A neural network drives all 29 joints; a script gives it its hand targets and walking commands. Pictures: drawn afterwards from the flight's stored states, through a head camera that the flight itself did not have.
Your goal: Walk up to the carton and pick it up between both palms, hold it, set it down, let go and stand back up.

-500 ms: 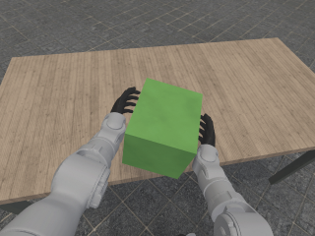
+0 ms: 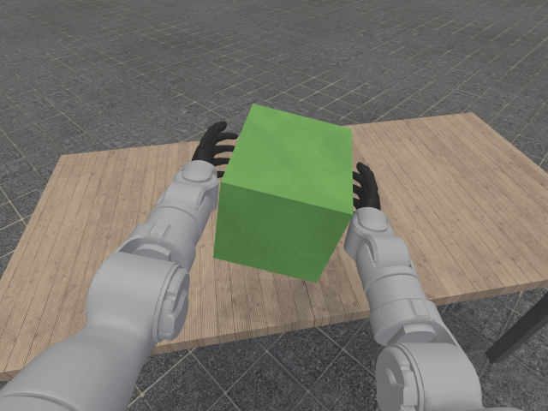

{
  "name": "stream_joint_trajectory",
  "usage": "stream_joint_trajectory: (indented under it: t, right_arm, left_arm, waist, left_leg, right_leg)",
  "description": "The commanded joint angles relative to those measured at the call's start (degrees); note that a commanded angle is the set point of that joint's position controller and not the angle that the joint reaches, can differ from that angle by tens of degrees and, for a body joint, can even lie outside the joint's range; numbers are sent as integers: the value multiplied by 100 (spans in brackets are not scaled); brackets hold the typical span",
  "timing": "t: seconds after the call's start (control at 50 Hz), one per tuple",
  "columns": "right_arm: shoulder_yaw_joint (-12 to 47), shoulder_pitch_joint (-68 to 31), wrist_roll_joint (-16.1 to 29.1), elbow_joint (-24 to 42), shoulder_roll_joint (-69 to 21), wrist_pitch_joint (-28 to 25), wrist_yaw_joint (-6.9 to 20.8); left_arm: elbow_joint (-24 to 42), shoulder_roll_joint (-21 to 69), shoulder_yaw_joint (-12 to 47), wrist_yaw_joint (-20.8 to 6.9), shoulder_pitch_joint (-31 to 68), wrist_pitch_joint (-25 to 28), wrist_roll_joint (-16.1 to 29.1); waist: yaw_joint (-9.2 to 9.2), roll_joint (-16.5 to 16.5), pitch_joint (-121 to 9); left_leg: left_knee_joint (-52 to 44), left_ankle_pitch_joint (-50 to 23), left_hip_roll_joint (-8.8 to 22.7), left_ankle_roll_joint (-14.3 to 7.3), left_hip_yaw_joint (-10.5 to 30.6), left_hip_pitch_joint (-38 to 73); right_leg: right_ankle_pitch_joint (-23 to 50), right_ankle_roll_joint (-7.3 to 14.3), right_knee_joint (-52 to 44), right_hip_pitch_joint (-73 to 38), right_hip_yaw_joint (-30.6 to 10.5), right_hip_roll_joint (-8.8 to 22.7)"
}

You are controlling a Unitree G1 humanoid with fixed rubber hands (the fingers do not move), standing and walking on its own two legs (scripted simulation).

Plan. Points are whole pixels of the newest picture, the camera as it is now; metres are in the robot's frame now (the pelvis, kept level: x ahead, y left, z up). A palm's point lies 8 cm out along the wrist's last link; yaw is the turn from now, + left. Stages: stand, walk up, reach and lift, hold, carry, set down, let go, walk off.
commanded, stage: reach and lift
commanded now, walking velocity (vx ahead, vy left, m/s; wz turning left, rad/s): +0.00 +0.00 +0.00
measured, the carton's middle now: (284, 191) +0.41 -0.04 +0.13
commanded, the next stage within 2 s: hold in 1.32 s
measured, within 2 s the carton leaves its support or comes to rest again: neither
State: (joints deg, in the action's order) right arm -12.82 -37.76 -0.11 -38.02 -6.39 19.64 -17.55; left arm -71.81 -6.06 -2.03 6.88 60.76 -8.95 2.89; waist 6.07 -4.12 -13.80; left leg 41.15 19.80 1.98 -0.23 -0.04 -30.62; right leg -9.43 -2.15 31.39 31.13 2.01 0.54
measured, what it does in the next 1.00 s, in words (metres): stands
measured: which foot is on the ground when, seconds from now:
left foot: down 0.00-1.00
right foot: down 0.00-1.00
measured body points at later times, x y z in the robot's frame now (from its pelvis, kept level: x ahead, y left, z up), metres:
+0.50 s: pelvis -0.01 -0.02 +0.01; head -0.04 -0.03 +0.46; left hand +0.42 +0.09 +0.19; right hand +0.38 -0.16 +0.14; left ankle +0.00 +0.10 -0.72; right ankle +0.06 -0.15 -0.72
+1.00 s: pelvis -0.01 -0.02 +0.01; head -0.04 -0.03 +0.46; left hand +0.42 +0.10 +0.21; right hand +0.38 -0.15 +0.16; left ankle +0.00 +0.10 -0.72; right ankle +0.06 -0.15 -0.72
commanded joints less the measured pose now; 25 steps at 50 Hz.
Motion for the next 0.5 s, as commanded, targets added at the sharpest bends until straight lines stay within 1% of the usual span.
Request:
stream_joint_trajectory:
  t: [0.0, 0.02, 0.04, 0.06, 0.08, 0.1, 0.12, 0.14, 0.16, 0.18, 0.2, 0.22, 0.24, 0.26, 0.28, 0.3, 0.32, 0.34, 0.36, 0.38, 0.4, 0.42, 0.44, 0.46, 0.48]
  right_arm:
    - [2529, -6627, 757, 1860, -4033, -729, 950]
    - [2630, -6499, 844, 1822, -3981, -725, 959]
    - [2694, -6449, 857, 1856, -3968, -769, 968]
    - [2771, -6316, 906, 1754, -3888, -693, 975]
    - [2909, -6270, 994, 1909, -3951, -691, 1007]
    - [2927, -6328, 1005, 1946, -3898, -641, 1002]
    - [2983, -6290, 1047, 2087, -3897, -627, 1018]
    - [3065, -6513, 1089, 2328, -3902, -651, 1016]
    - [3069, -6435, 1079, 2129, -3856, -595, 1038]
    - [3248, -6381, 1160, 2384, -3936, -562, 1063]
    - [3354, -6400, 1221, 2471, -3979, -518, 1070]
    - [3246, -6380, 1144, 2333, -3834, -485, 1054]
    - [3335, -6365, 1184, 2537, -3855, -448, 1063]
    - [3316, -6177, 1206, 2340, -3894, -394, 1064]
    - [3375, -6298, 1216, 2453, -3817, -372, 1105]
    - [3432, -6219, 1263, 2517, -3818, -353, 1088]
    - [3402, -6233, 1249, 2397, -3799, -309, 1085]
    - [3326, -6142, 1208, 2293, -3811, -275, 1095]
    - [3279, -6283, 1172, 2206, -3784, -216, 1099]
    - [3288, -6343, 1183, 2384, -3852, -255, 1114]
    - [3256, -6327, 1216, 2318, -3769, -228, 1124]
    - [3266, -6481, 1244, 2425, -3791, -249, 1132]
    - [3286, -6567, 1283, 2512, -3740, -244, 1140]
    - [3262, -6520, 1287, 2428, -3782, -213, 1155]
    - [3328, -6632, 1300, 2520, -3781, -223, 1146]
  left_arm:
    - [1789, 5826, 289, -890, 3161, 197, -646]
    - [2043, 5794, 382, -859, 3222, 179, -600]
    - [2123, 5881, 487, -843, 3141, 194, -500]
    - [2126, 5715, 353, -842, 3093, 151, -572]
    - [2320, 5734, 346, -821, 3001, 87, -571]
    - [2235, 5709, 293, -808, 2918, 14, -667]
    - [2440, 5709, 351, -804, 2891, -33, -597]
    - [2485, 5774, 443, -805, 2873, -83, -593]
    - [2541, 5750, 401, -770, 2946, -137, -600]
    - [2886, 5711, 434, -736, 2921, -160, -580]
    - [2875, 5634, 407, -742, 2839, -224, -590]
    - [2838, 5651, 422, -742, 2856, -291, -610]
    - [3009, 5674, 498, -739, 2778, -386, -588]
    - [3191, 5659, 545, -719, 2845, -405, -577]
    - [3279, 5674, 529, -711, 2778, -490, -597]
    - [3515, 5710, 628, -703, 2793, -540, -562]
    - [3325, 5570, 501, -701, 2784, -633, -646]
    - [3485, 5606, 522, -704, 2895, -648, -649]
    - [3379, 5512, 419, -713, 2892, -736, -685]
    - [3489, 5545, 482, -715, 2919, -763, -684]
    - [3478, 5562, 446, -695, 2792, -856, -711]
    - [3601, 5522, 521, -698, 2980, -863, -674]
    - [3543, 5573, 560, -682, 2865, -934, -645]
    - [3673, 5544, 516, -651, 2931, -966, -709]
    - [3614, 5608, 556, -668, 2912, -1019, -670]
  waist:
    - [-250, 156, -2580]
    - [-276, 125, -2704]
    - [-229, 147, -2928]
    - [-294, 225, -2813]
    - [-370, 191, -2875]
    - [-398, 151, -2695]
    - [-429, 180, -2729]
    - [-422, 192, -2899]
    - [-444, 204, -2758]
    - [-558, 275, -2933]
    - [-602, 387, -2944]
    - [-514, 371, -2795]
    - [-578, 352, -2909]
    - [-531, 338, -2847]
    - [-584, 315, -2816]
    - [-559, 369, -2922]
    - [-584, 435, -2708]
    - [-517, 384, -2666]
    - [-577, 527, -2442]
    - [-606, 548, -2552]
    - [-621, 471, -2464]
    - [-596, 570, -2589]
    - [-609, 516, -2642]
    - [-619, 418, -2564]
    - [-641, 503, -2631]
  left_leg:
    - [-1445, -2002, -448, 333, 382, 1632]
    - [-1453, -2193, -449, 349, 398, 1753]
    - [-1409, -2389, -436, 364, 448, 1858]
    - [-1478, -2317, -475, 334, 436, 1805]
    - [-1475, -2497, -469, 357, 399, 1918]
    - [-1505, -2412, -481, 353, 407, 1827]
    - [-1537, -2396, -486, 318, 410, 1895]
    - [-1503, -2415, -490, 325, 418, 1917]
    - [-1572, -2345, -461, 312, 433, 1933]
    - [-1556, -2504, -484, 285, 432, 1959]
    - [-1586, -2425, -528, 256, 396, 1872]
    - [-1644, -2267, -530, 260, 399, 1819]
    - [-1628, -2281, -536, 262, 397, 1864]
    - [-1672, -2272, -533, 269, 415, 1868]
    - [-1663, -2325, -532, 270, 407, 1960]
    - [-1664, -2358, -523, 272, 430, 2012]
    - [-1732, -2097, -541, 244, 405, 1914]
    - [-1758, -1992, -564, 238, 406, 1897]
    - [-1849, -1734, -534, 149, 393, 1837]
    - [-1852, -1654, -532, 136, 387, 1807]
    - [-1890, -1644, -545, 132, 381, 1836]
    - [-1880, -1673, -543, 128, 373, 1843]
    - [-1874, -1710, -544, 134, 364, 1890]
    - [-1891, -1633, -547, 125, 381, 1880]
    - [-1905, -1503, -557, 99, 356, 1883]
  right_leg:
    - [1498, 234, -656, -2998, -99, -584]
    - [1686, 227, -696, -3045, -103, -602]
    - [1921, 237, -677, -3096, -93, -614]
    - [1906, 227, -722, -3271, -134, -600]
    - [2006, 221, -703, -3371, -124, -618]
    - [1934, 214, -730, -3403, -142, -620]
    - [1930, 217, -750, -3493, -141, -593]
    - [1982, 211, -732, -3444, -147, -608]
    - [1779, 221, -795, -3336, -139, -618]
    - [2007, 211, -773, -3519, -151, -587]
    - [2038, 200, -786, -3635, -206, -593]
    - [1846, 183, -835, -3546, -145, -592]
    - [1918, 187, -830, -3641, -165, -567]
    - [1876, 189, -858, -3654, -177, -579]
    - [1834, 182, -856, -3618, -163, -580]
    - [1822, 194, -888, -3642, -148, -575]
    - [1621, 190, -963, -3590, -163, -574]
    - [1502, 172, -965, -3555, -155, -570]
    - [1179, 179, -1031, -3513, -184, -537]
    - [1140, 165, -1018, -3468, -159, -544]
    - [1065, 176, -1064, -3478, -175, -514]
    - [1105, 174, -1034, -3482, -147, -521]
    - [1092, 175, -1059, -3394, -139, -530]
    - [969, 181, -1080, -3401, -145, -531]
    - [893, 182, -1111, -3455, -155, -528]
